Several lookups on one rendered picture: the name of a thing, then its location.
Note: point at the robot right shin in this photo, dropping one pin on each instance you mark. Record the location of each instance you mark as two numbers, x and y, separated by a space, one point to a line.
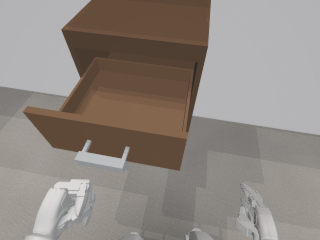
196 229

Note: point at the cabinet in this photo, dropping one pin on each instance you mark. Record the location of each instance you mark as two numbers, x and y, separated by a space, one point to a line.
173 33

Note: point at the right robot hand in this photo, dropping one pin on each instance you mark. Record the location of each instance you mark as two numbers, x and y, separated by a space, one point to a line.
260 224

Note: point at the handle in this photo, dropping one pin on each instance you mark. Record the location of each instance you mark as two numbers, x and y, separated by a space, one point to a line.
101 161

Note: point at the drawer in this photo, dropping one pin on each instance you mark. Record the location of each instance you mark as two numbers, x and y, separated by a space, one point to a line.
118 104

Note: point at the left robot hand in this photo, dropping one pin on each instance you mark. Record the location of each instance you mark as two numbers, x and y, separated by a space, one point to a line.
74 197

